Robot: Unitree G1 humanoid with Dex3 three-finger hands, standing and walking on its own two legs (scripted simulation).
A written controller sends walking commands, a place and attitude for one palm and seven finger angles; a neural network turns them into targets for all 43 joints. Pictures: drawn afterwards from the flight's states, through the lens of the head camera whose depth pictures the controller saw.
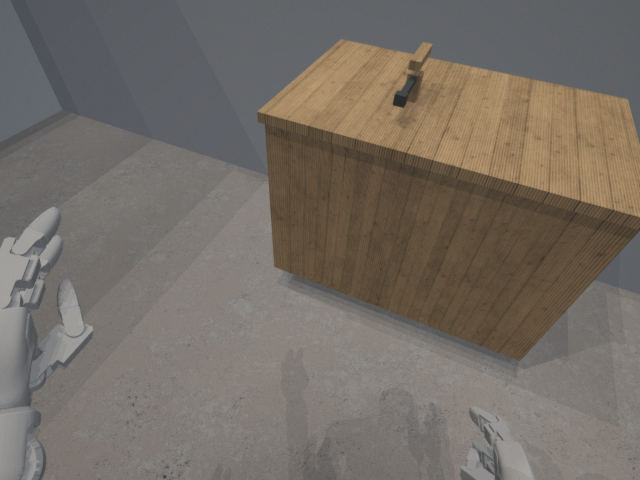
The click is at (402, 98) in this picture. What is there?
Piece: tap's lever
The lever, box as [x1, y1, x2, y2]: [393, 90, 407, 107]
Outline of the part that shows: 397,90 394,95 393,104 403,107 406,101 407,93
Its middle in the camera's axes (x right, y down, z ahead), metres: +0.19 -0.34 +0.94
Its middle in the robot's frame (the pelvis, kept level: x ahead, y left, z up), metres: +0.95 -0.13 +0.04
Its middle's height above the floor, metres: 0.81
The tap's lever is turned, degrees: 0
